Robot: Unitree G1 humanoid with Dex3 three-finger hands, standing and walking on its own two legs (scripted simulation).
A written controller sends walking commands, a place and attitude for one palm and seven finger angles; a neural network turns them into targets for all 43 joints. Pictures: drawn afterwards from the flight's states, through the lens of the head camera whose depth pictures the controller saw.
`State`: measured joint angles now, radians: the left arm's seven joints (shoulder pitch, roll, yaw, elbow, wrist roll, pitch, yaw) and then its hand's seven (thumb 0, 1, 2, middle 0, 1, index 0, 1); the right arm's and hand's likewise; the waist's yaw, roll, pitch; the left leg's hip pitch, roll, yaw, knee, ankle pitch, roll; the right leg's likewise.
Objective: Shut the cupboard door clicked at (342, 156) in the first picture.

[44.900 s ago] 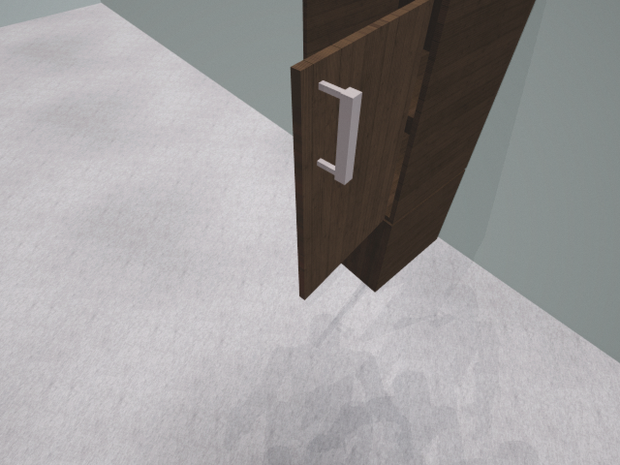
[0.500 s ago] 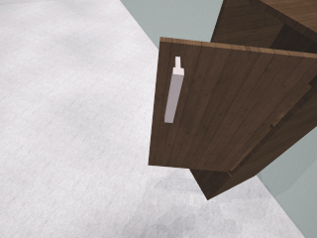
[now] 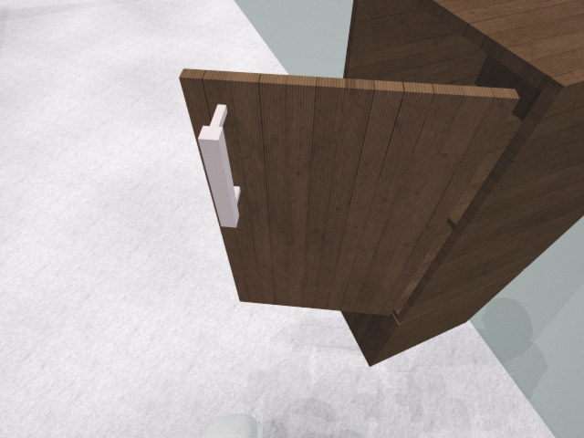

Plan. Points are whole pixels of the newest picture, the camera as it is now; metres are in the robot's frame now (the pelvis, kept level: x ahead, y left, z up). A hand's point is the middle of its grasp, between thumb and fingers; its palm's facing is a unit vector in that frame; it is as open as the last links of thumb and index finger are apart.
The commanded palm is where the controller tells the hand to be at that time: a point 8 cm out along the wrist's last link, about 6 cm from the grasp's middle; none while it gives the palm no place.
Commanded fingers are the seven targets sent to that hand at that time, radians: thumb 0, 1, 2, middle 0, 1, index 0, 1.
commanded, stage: shuffle to correct the standing spot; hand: left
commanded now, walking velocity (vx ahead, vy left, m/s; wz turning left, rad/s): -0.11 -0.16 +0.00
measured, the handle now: (225, 170) +0.41 +0.11 +0.15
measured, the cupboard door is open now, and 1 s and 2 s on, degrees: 62 62 62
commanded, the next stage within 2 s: come to a stop and stand still in 0.08 s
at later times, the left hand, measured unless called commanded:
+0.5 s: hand out of the picture -0.02 +0.12 -0.17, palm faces +0.02 -0.99 -0.17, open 7.3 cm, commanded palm none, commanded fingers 0.00 0.90 0.90 -0.20 -0.30 -0.20 -0.30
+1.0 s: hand out of the picture -0.09 +0.15 -0.19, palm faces +0.05 -0.98 -0.21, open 7.3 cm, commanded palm none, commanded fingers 0.00 0.90 0.90 -0.20 -0.30 -0.20 -0.30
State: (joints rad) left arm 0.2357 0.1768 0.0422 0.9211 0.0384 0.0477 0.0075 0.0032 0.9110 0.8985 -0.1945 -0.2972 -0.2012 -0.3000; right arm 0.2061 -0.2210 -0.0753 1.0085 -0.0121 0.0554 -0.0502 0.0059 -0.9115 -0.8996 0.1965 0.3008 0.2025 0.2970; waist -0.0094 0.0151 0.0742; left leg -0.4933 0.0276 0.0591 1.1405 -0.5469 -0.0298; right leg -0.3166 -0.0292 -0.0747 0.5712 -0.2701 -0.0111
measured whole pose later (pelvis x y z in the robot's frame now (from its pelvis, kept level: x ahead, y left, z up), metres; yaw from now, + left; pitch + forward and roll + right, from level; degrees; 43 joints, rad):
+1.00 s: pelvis -0.05 -0.03 -0.01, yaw +0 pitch -1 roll +0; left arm 0.35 0.17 0.01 1.08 0.02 0.01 0.04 0.01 0.91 0.90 -0.20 -0.30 -0.20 -0.30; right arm 0.17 -0.20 -0.02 0.93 -0.02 0.00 -0.02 0.01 -0.91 -0.90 0.19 0.30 0.20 0.30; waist 0.04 0.00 0.07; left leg -0.34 -0.01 0.10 0.68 -0.33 0.07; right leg -0.20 -0.08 0.01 0.65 -0.46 -0.01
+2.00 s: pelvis -0.05 -0.04 +0.01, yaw -2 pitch +0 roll +1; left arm 0.32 0.16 -0.03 1.10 0.01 0.00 0.03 0.00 0.91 0.90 -0.20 -0.30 -0.20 -0.30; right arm 0.24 -0.18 0.00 1.08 -0.01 -0.01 -0.02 0.01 -0.92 -0.90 0.20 0.30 0.20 0.30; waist 0.00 0.00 0.03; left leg -0.24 0.00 0.13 0.43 -0.19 0.04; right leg -0.14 -0.05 0.04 0.45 -0.31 0.05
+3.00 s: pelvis -0.08 -0.07 -0.04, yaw +1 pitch +6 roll -1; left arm 0.48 0.27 0.20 -0.21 -0.34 -0.20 -0.27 0.02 0.90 0.90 -0.81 -0.97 -0.81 -0.97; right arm 0.32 -0.18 0.02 0.55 0.05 -0.22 -0.07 0.02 -0.90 -0.90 0.20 0.30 0.21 0.30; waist 0.00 0.05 -0.09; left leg -0.63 0.05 0.03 0.88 -0.34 0.01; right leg -0.49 -0.01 -0.04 0.88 -0.49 0.01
